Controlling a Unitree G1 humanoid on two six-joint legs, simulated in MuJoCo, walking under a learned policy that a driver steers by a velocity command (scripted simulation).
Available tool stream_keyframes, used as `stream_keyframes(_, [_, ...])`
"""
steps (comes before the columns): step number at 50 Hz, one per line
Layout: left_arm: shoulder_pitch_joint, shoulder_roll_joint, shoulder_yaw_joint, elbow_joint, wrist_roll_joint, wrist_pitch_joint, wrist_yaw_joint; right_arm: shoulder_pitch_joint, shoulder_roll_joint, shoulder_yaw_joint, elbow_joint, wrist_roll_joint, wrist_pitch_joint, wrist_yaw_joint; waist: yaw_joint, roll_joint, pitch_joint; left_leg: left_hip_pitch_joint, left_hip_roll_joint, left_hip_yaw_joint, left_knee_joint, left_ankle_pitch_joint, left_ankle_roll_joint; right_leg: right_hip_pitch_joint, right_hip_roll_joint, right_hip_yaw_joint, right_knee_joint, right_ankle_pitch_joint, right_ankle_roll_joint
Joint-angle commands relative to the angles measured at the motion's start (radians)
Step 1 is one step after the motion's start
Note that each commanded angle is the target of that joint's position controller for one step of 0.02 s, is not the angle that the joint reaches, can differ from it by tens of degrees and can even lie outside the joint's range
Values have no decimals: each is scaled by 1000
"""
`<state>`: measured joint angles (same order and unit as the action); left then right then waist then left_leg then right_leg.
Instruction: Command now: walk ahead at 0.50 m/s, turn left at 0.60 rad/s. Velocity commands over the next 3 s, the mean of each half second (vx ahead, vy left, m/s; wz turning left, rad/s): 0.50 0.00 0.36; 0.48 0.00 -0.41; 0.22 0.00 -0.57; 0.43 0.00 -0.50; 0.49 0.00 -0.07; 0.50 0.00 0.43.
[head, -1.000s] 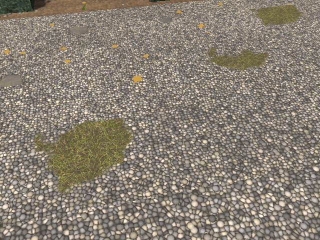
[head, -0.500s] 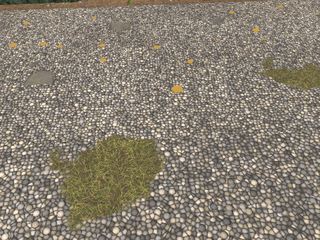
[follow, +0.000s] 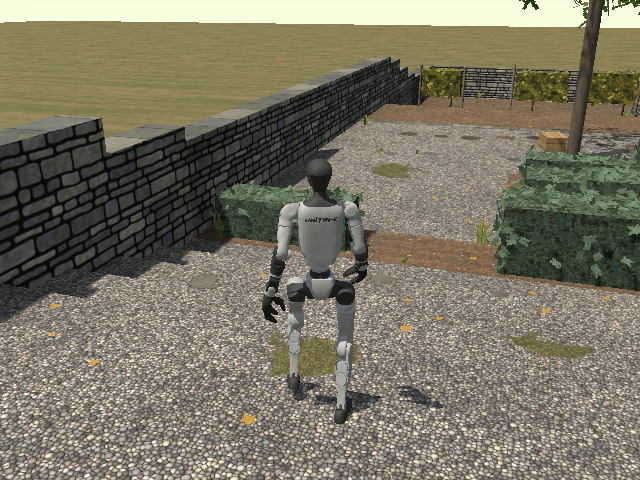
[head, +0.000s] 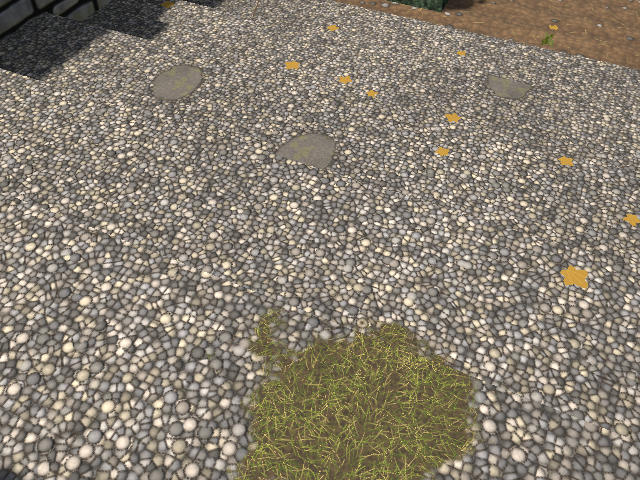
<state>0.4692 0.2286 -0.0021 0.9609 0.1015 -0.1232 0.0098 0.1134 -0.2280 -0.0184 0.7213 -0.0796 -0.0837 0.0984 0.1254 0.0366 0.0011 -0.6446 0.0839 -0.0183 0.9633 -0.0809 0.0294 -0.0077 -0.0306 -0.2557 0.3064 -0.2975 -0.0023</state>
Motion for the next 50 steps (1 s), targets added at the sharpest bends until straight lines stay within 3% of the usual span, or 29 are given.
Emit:
stream_keyframes(1, [-4,168,45,-45,-40,-15,10,-55,-67,-27,-83,7,-7,-8,-8,-80,80,-102,12,46,-144,-180,1,131,-297,110,-50,393,-216])
stream_keyframes(5, [-138,248,72,-99,-5,1,9,142,-106,-57,-54,22,-32,-15,-139,-145,18,323,-107,148,-139,-204,34,-41,-268,13,200,793,-156])
stream_keyframes(7, [-104,223,72,-86,6,-1,-34,373,-220,-122,33,7,-68,-58,-226,34,-65,803,-194,139,-349,-9,137,-387,-138,-19,683,491,-89])
stream_keyframes(8, [-122,182,102,-116,-123,40,-16,416,-274,-125,88,62,14,-87,-219,256,-33,964,98,-322,-342,641,269,-787,-1,-8,1174,-247,0])
stream_keyframes(9, [-151,159,89,-173,-113,43,-20,509,-276,-115,77,129,40,-91,-253,129,-159,1013,190,-539,-433,881,377,-902,5,203,1206,-289,40])
stream_keyframes(11, [-240,103,72,-199,-107,51,-20,386,-223,-102,77,101,72,-116,-203,0,9,712,201,-479,-537,456,324,-800,-83,288,956,-207,59])
stream_keyframes(15, [-221,133,93,-167,-72,127,-16,264,-167,-66,80,53,62,-111,-134,25,87,367,143,-322,-558,163,289,-605,-60,257,741,42,16])
stream_keyframes(16, [-302,-46,0,-198,84,62,-59,226,155,56,72,-25,-34,-91,-136,10,39,321,119,-275,-420,-216,170,-660,-160,497,640,388,-17])
stream_keyframes(19, [-248,47,21,-173,16,48,-95,216,-133,1,58,-30,-45,-87,-140,-3,26,-19,-42,-54,-368,-467,151,-312,-43,266,453,830,-32])
stream_keyframes(20, [-392,128,65,-230,-150,54,-63,217,-184,-39,94,152,-28,-140,-121,-12,43,14,15,-158,-361,-301,197,-358,-17,305,362,772,-30])
stream_keyframes(21, [-442,126,53,-261,-175,53,-52,255,-206,-36,101,161,-22,-158,-145,-12,47,89,49,-188,-302,-266,194,-414,-27,333,330,712,-24])
stream_keyframes(23, [-497,89,40,-275,-152,51,-70,342,-175,-38,147,132,-3,-179,-207,-2,72,260,83,-182,-200,-229,169,-554,-50,359,225,708,-35])
stream_keyframes(24, [-457,53,39,-238,-119,66,-66,439,-168,-34,163,33,17,-163,-241,4,29,334,81,-160,-161,-272,152,-471,-28,282,209,787,-47])
stream_keyframes(25, [-298,91,22,-158,73,60,-59,484,-42,37,184,-47,-16,-107,-215,-27,155,351,95,-163,-90,-524,101,-505,-126,281,137,808,-33])
stream_keyframes(26, [-315,109,46,-163,75,66,-56,506,-57,35,202,-15,-24,-80,-207,17,186,321,113,-187,-101,-480,120,-444,-113,250,158,737,-28])
stream_keyframes(27, [-388,93,59,-169,-112,70,-59,480,-145,-29,205,38,22,-130,-243,-16,129,378,67,-136,10,-239,148,-394,-55,261,62,661,-51])
stream_keyframes(28, [-167,104,69,-98,-127,77,-55,416,-201,-45,200,34,50,-145,-109,-21,37,387,46,-63,247,-71,143,-192,-53,273,-17,639,-77])
stream_keyframes(29, [32,161,96,-14,-98,81,-50,423,-152,-44,208,43,51,-148,-30,-81,-36,274,-24,11,598,-41,125,56,-34,226,2,696,-101])
stream_keyframes(30, [361,277,127,33,19,57,-57,551,46,46,229,-73,5,-18,15,-376,-144,-90,-154,-15,1043,-665,-16,558,-98,297,353,968,-284])
stream_keyframes(32, [209,272,116,-38,16,48,-69,252,-100,15,53,10,-27,46,72,-168,-148,-549,-154,-11,1119,-657,-81,631,-263,643,266,717,-378])
stream_keyframes(33, [65,232,99,-61,-19,36,-74,187,-78,32,-9,37,-47,21,22,-157,-46,-689,-82,-107,957,-487,-59,420,-356,885,142,73,-389])
stream_keyframes(34, [13,93,48,-54,-15,23,-85,183,-83,31,22,28,-55,-32,-29,-6,54,-608,10,-168,806,-277,-26,110,-339,875,59,-53,-354])
stream_keyframes(36, [-234,11,1,-127,-25,2,-83,216,-106,30,76,-19,-22,-76,-166,-44,130,-235,124,-164,223,-1,-17,-454,-274,756,-124,-21,-395])
stream_keyframes(40, [-179,165,46,-120,-56,-23,-97,61,-2,79,19,12,24,-67,-130,-84,32,242,11,25,-209,-19,-56,-612,-96,555,-84,127,-303])
stream_keyframes(44, [-64,164,75,-103,-35,-1,-121,-92,-82,63,-9,5,-4,-75,-62,-58,22,169,-55,9,-405,86,-30,-285,-142,648,45,292,-310])
stream_keyframes(47, [-97,157,90,-120,-35,2,-108,-44,-173,18,-9,51,-42,-87,-135,-64,-45,426,-57,28,-447,180,94,-257,-64,614,204,530,-192])
stream_keyframes(48, [-153,106,78,-169,-49,-7,-106,162,-240,-6,36,69,-59,-96,-221,43,-205,736,80,-94,-444,437,229,-379,57,495,471,527,-91])
stream_keyframes(49, [11,-42,40,-184,-41,-21,-89,353,-261,-15,74,66,-53,-89,-203,270,-501,1167,413,-506,-520,676,520,-627,200,373,768,-134,1])
stream_keyframes(50, [-83,40,62,-182,-59,-5,-85,349,-218,-21,90,32,-40,-95,-243,102,-313,1017,422,-564,-626,401,427,-771,115,375,919,-311,1])
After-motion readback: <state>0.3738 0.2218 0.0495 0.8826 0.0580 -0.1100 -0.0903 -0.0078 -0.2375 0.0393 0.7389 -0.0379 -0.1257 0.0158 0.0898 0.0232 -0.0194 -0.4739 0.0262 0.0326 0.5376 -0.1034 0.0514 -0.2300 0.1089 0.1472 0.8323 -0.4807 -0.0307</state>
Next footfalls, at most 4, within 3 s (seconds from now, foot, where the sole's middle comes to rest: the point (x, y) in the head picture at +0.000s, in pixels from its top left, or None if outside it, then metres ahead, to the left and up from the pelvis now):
0.12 left None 0.13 0.15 -0.78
0.58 right None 0.49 -0.06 -0.96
0.94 left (313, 407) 0.75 0.15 -0.96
1.46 right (428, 426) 0.73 -0.14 -0.96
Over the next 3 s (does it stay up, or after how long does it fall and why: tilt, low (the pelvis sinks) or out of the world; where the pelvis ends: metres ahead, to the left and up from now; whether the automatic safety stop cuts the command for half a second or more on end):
stays up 1.44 -0.47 -0.40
